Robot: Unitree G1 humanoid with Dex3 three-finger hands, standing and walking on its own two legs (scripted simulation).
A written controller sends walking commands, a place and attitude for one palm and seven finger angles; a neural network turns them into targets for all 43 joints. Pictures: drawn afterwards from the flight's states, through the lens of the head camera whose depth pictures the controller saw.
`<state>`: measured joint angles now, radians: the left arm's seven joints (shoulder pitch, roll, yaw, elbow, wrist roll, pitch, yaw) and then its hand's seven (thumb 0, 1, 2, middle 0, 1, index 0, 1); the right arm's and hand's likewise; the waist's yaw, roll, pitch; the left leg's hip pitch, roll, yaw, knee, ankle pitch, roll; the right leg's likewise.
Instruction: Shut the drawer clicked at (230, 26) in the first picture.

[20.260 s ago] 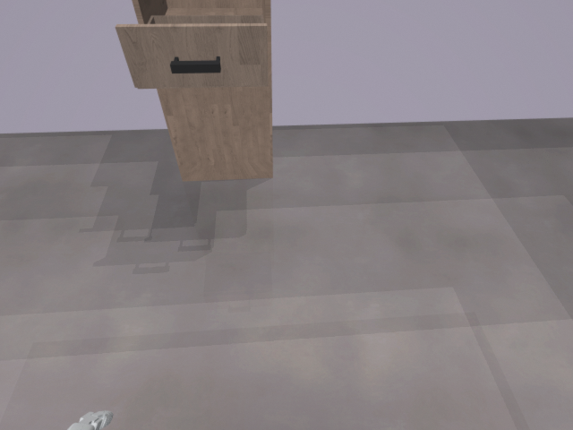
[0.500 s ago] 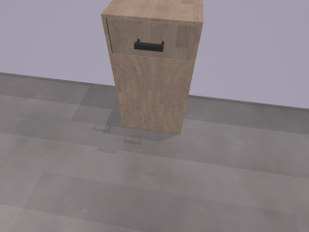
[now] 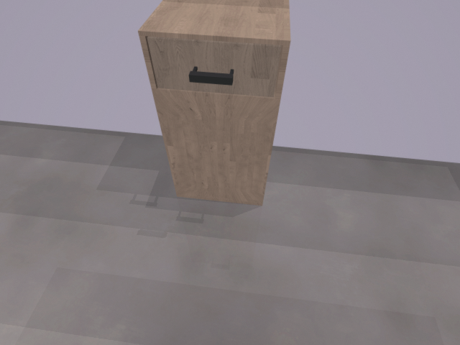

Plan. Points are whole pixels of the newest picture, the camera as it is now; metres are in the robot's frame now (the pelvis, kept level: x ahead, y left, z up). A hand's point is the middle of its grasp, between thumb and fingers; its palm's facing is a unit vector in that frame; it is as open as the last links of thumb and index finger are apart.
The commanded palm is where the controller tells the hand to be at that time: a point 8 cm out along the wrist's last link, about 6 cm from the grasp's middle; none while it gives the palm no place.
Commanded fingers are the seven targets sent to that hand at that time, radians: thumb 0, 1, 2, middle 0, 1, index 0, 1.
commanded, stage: look to check the result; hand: left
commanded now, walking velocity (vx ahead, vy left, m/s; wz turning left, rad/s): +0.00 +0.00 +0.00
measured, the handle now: (212, 74) +0.89 +0.10 +0.00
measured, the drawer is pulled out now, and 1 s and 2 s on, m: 0.00 0.00 0.00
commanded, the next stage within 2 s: stand and wait in 0.56 s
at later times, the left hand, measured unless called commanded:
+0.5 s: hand out of the picture +0.03 +0.18 -0.17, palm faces +0.01 -0.98 -0.21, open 7.4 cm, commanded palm none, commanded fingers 0.00 0.90 0.90 -0.20 -0.30 -0.20 -0.30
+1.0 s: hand out of the picture +0.07 +0.19 -0.17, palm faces -0.01 -0.97 -0.24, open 7.4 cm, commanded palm none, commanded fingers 0.00 0.90 0.90 -0.20 -0.30 -0.20 -0.30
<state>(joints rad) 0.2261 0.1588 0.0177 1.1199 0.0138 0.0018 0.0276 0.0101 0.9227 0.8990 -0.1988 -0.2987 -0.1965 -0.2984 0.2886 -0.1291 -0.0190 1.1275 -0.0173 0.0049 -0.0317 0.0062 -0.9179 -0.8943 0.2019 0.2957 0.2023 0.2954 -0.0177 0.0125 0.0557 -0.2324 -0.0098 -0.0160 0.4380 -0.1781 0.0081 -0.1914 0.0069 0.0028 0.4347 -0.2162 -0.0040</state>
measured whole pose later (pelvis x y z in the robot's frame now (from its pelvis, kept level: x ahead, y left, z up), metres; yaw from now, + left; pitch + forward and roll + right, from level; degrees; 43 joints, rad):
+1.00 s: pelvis +0.03 -0.01 +0.00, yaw -1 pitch -2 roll +0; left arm 0.18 0.20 0.02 1.14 0.01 -0.01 0.02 0.01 0.91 0.90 -0.20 -0.30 -0.20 -0.30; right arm 0.20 -0.20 -0.02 1.15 -0.01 0.00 -0.03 0.00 -0.91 -0.89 0.20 0.30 0.20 0.30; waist -0.01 0.01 0.07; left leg -0.16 0.00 -0.01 0.38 -0.19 0.00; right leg -0.12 0.02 0.01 0.38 -0.23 -0.01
